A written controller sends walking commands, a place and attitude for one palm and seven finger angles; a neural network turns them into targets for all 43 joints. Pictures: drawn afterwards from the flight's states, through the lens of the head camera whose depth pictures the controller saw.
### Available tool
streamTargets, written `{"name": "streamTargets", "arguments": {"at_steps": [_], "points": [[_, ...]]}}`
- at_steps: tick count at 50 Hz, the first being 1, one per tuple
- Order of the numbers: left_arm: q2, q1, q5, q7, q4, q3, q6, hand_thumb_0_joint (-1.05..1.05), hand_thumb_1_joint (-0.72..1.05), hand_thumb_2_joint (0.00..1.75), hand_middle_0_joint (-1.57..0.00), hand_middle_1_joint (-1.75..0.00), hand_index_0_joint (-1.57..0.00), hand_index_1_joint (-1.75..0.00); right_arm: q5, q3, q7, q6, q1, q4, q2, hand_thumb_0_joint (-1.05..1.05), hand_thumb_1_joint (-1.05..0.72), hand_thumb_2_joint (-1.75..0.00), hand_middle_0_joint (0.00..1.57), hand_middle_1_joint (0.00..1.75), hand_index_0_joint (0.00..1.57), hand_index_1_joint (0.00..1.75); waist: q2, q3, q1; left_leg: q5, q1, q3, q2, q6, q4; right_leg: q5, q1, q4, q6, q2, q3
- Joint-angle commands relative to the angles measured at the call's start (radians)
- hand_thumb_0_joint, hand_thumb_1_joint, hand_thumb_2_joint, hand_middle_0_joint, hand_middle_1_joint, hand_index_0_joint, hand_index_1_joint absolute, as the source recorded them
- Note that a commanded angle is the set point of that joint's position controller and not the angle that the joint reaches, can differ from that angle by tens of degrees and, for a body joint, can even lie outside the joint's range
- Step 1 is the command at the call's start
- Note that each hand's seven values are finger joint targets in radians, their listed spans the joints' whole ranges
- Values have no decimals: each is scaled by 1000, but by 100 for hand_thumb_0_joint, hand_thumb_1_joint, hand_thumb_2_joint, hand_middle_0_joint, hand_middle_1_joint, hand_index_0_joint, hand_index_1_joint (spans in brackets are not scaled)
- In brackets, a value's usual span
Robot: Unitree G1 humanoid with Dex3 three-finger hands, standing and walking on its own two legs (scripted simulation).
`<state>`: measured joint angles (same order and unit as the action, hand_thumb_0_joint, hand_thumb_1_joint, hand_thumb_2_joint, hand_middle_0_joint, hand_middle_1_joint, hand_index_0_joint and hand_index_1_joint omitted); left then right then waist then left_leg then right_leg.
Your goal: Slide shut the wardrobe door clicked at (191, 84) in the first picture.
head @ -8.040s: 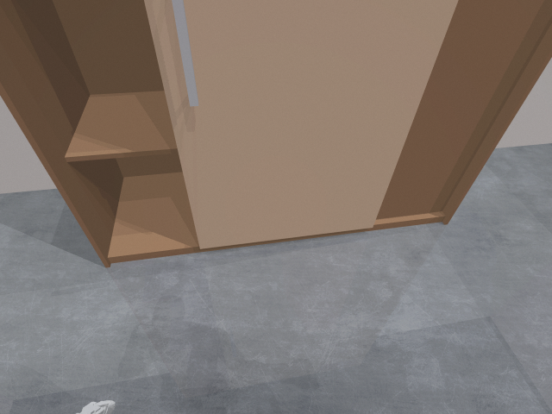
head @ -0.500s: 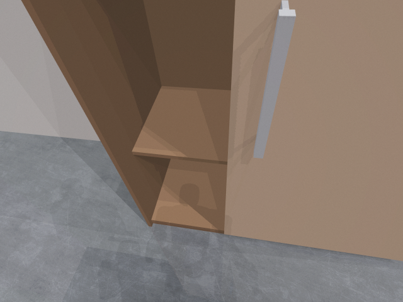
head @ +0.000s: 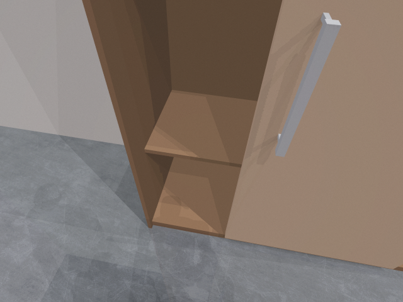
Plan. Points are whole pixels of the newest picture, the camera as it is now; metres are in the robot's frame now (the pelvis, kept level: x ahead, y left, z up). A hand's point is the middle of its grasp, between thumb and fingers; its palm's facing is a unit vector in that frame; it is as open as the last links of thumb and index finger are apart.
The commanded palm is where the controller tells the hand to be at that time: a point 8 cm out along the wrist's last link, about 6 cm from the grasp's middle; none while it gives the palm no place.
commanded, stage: come to a stop and stand still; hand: right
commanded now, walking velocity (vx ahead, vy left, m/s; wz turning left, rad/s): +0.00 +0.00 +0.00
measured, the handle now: (299, 96) +0.52 -0.17 +0.17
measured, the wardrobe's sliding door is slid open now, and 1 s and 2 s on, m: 0.38 0.38 0.38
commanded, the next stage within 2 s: look again from close up in 0.30 s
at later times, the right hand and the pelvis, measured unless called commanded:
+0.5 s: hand out of the picture -0.03 -0.17 -0.18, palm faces +0.03 +0.98 -0.17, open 7.4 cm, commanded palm none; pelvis -0.01 -0.02 -0.01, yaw +0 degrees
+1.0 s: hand out of the picture -0.01 -0.21 -0.18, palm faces +0.00 +0.98 -0.18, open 7.4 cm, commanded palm none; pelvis +0.00 -0.05 +0.00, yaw +2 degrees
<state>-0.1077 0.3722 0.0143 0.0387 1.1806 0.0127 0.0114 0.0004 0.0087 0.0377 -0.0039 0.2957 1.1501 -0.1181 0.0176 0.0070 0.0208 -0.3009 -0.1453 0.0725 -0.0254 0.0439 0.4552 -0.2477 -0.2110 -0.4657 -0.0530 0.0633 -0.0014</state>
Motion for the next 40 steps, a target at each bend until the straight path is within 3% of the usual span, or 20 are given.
{"name": "streamTargets", "arguments": {"at_steps": [1,5,14,15,16,17,18,19,20,22,24,25,26,28,31,36,40], "points": [[-76,37,-3,15,-23,3,-27,0,90,90,-20,-30,-20,-30,5,20,2,22,75,-13,-99,0,-90,-90,20,30,20,30,47,4,-25,295,14,-104,127,-10,-103,278,53,80,53,45,-29],[-68,16,-4,14,-29,7,-20,0,90,90,-20,-30,-20,-30,-1,17,2,21,79,-7,-85,0,-90,-90,20,30,20,30,-16,43,-20,242,-20,-108,128,-11,-135,190,55,88,48,38,-20],[-64,-5,-2,10,-32,4,-13,0,90,90,-20,-30,-20,-30,-8,14,4,20,91,-4,-71,0,-90,-90,20,30,20,30,-30,129,-16,88,-99,-122,127,-12,-186,122,50,105,51,29,-19],[-107,-149,-9,-9,-115,5,-38,0,90,90,-20,-30,-20,-30,-28,17,40,66,202,10,-119,0,-90,-90,20,30,20,30,-157,149,-87,763,-63,-234,208,-91,-152,40,-111,-182,21,12,30],[-59,-71,-6,-12,-162,9,-24,0,90,90,-20,-30,-20,-30,-28,19,37,75,168,-38,-144,0,-90,-90,20,30,20,30,-146,70,-6,836,-9,-225,262,-63,-113,-107,-125,-226,51,-10,-16],[-57,-59,-5,-11,-151,11,-22,0,90,90,-20,-30,-20,-30,-27,15,30,74,136,-55,-127,0,-90,-90,20,30,20,30,-59,47,-6,786,-6,-200,250,-12,-97,-120,-112,-237,59,-7,0],[-47,-54,-6,-15,-153,6,-20,0,90,90,-20,-30,-20,-30,-26,21,27,72,98,-62,-142,0,-90,-90,20,30,20,30,-50,5,4,708,14,-158,241,28,-85,-115,-105,-203,67,-9,18],[-49,-32,-6,-17,-151,3,-22,0,90,90,-20,-30,-20,-30,-24,16,23,72,95,-77,-136,0,-90,-90,20,30,20,30,-75,-19,9,553,-5,-152,222,46,-83,-86,-65,-152,63,-18,28],[-57,-19,-5,-17,-149,3,-27,0,90,90,-20,-30,-20,-30,-22,13,22,68,83,-85,-129,0,-90,-90,20,30,20,30,-96,-23,14,431,-33,-148,202,48,-76,-38,-21,-93,60,-24,25],[-95,7,0,-14,-142,3,-36,0,90,90,-20,-30,-20,-30,-14,6,18,53,67,-91,-100,0,-90,-90,20,30,20,30,-31,15,16,133,-122,-128,140,22,-55,53,16,-9,75,16,-21],[-124,-7,7,-11,-147,1,-38,0,90,90,-20,-30,-20,-30,-15,8,15,39,73,-97,-88,0,-90,-90,20,30,20,30,17,75,-9,9,-119,-107,98,6,-49,42,-73,25,99,50,-61],[-122,-26,6,-12,-149,-2,-38,0,90,90,-20,-30,-20,-30,-17,7,11,31,71,-96,-97,0,-90,-90,20,30,20,30,75,103,-16,-19,-115,-103,94,4,-40,5,-104,59,101,45,-75],[-123,-44,4,-11,-155,-5,-37,0,90,90,-20,-30,-20,-30,-18,5,8,27,79,-94,-105,0,-90,-90,20,30,20,30,66,131,-26,-35,-115,-102,91,1,-42,-41,-130,83,103,42,-85],[-129,-44,4,-11,-160,-6,-38,0,90,90,-20,-30,-20,-30,-20,4,3,26,90,-91,-110,0,-90,-90,20,30,20,30,54,125,-32,-28,-94,-97,90,-2,-40,-82,-145,101,107,38,-89],[-137,-39,3,-10,-156,-7,-40,0,90,90,-20,-30,-20,-30,-19,1,-1,24,87,-92,-113,0,-90,-90,20,30,20,30,-25,101,-30,-21,-99,-105,101,-4,-45,-61,-112,98,107,32,-84],[-146,-32,2,-9,-138,-10,-48,0,90,90,-20,-30,-20,-30,-18,1,-3,23,82,-92,-119,0,-90,-90,20,30,20,30,15,71,-34,49,-77,-91,103,-12,-21,10,-80,113,114,42,-86],[-144,-28,-1,-7,-125,-13,-53,0,90,90,-20,-30,-20,-30,-16,0,-3,24,84,-85,-124,0,-90,-90,20,30,20,30,2,45,-35,101,-55,-93,114,-15,-19,100,-52,97,116,40,-73]]}}
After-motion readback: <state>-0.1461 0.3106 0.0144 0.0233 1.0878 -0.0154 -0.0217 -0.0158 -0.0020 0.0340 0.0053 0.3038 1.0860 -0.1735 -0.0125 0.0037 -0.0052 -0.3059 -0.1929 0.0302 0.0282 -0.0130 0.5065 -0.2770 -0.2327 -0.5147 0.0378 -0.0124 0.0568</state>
